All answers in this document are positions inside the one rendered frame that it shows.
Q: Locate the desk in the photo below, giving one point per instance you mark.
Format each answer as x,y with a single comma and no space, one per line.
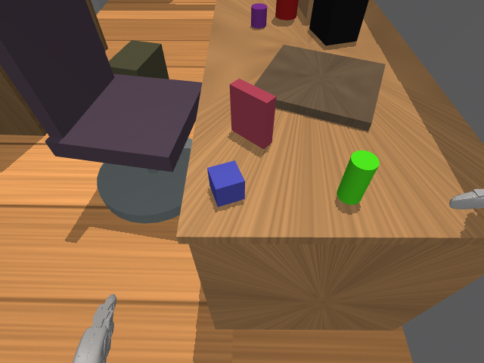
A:
292,255

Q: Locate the left robot hand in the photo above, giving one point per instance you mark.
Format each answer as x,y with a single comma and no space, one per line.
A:
94,345

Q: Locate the right robot hand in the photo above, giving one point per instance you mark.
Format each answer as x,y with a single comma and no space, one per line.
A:
469,200

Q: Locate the office chair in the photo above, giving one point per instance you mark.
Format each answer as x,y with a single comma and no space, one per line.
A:
137,126

